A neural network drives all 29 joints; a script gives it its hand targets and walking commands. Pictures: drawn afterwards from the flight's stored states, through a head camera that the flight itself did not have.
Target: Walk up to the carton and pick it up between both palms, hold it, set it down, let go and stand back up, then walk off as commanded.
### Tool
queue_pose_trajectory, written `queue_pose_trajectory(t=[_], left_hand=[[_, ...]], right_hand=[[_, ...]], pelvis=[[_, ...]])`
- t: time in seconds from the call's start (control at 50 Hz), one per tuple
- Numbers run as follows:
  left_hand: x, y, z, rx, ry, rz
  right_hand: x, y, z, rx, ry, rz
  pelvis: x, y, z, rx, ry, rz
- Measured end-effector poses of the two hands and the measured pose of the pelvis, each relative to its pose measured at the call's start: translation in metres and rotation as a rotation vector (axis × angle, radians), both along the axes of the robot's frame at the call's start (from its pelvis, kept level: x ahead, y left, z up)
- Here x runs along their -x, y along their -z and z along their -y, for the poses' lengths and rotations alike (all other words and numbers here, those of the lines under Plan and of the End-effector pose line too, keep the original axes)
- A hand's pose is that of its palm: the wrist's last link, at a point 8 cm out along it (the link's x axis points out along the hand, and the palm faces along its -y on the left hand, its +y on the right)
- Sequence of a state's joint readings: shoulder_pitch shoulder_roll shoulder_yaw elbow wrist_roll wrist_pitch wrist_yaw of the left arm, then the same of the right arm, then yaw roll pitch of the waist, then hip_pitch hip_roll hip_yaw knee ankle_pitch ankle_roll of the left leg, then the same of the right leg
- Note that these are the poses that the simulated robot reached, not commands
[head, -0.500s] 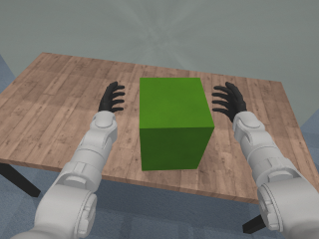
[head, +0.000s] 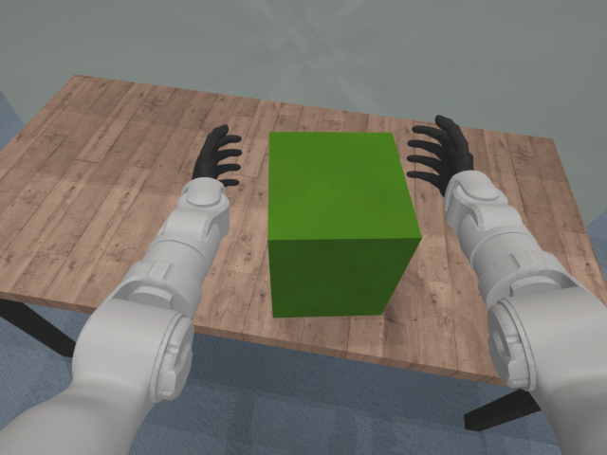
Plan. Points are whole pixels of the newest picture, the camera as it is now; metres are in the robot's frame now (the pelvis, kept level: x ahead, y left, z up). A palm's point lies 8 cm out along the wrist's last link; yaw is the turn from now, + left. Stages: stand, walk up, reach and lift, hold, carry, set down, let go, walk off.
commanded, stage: reach and lift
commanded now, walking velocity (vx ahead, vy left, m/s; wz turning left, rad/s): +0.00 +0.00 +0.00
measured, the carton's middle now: (329, 230) +0.50 +0.00 -0.05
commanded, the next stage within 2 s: none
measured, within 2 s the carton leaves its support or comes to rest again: neither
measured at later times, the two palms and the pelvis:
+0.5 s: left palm (213, 207) +0.48 +0.19 +0.02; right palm (436, 205) +0.50 -0.15 +0.04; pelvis +0.01 +0.01 -0.01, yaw -1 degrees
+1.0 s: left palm (232, 217) +0.47 +0.16 +0.01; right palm (429, 215) +0.49 -0.14 +0.03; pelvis +0.00 +0.01 -0.01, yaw -2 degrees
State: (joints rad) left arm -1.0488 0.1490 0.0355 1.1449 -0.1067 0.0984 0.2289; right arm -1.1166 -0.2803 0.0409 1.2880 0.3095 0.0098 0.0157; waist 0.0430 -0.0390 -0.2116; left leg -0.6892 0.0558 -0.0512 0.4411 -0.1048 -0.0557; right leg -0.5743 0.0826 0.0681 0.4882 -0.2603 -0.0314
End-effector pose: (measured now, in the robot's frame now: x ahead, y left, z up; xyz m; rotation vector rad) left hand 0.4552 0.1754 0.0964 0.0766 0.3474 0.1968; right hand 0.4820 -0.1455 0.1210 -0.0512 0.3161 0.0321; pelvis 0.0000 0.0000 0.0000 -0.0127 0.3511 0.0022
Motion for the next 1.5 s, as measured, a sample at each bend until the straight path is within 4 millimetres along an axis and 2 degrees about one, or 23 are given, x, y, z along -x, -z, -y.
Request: queue_pose_trajectory(t=[0.12,0.32,0.54,0.7,0.86,1.18,1.5], left_hand=[[-0.007,0.021,0.000,0.015,0.013,0.022],[-0.014,0.057,-0.007,0.039,0.014,0.015],[-0.023,0.081,-0.010,0.021,0.030,0.038],[-0.024,0.087,0.000,0.010,0.058,0.050],[-0.018,0.088,0.023,0.033,0.093,0.063],[0.000,0.086,0.018,0.019,0.034,0.038],[0.005,0.085,0.018,0.023,0.018,0.024]], right_hand=[[-0.008,0.014,0.002,0.006,0.007,0.031],[-0.015,0.050,0.004,0.018,0.025,0.021],[-0.017,0.084,0.006,0.051,0.012,0.035],[-0.017,0.090,0.008,0.070,0.004,0.049],[-0.014,0.089,0.001,0.080,-0.014,0.060],[0.009,0.095,-0.006,-0.011,0.013,0.065],[0.013,0.094,-0.007,0.002,0.003,0.063]], pelvis=[[-0.003,0.002,-0.001,0.007,0.005,-0.046],[-0.008,0.007,-0.007,0.017,0.009,-0.129],[-0.009,0.013,-0.013,0.026,0.013,-0.213],[-0.008,0.014,-0.014,0.028,0.015,-0.232],[-0.006,0.014,-0.015,0.028,0.015,-0.228],[-0.002,0.008,-0.007,-0.001,0.031,-0.181],[-0.002,0.005,-0.001,-0.010,0.031,-0.152]])
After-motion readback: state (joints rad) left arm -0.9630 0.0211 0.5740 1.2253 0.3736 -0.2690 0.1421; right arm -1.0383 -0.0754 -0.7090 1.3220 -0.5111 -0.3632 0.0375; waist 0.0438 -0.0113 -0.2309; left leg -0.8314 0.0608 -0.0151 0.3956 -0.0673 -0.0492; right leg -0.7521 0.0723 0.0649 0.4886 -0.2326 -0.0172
